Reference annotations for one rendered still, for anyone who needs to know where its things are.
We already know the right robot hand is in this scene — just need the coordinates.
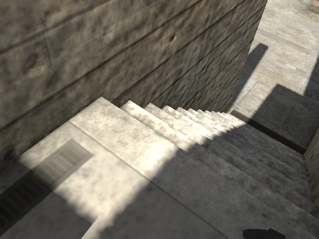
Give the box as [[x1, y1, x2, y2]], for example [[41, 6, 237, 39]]
[[242, 228, 286, 239]]

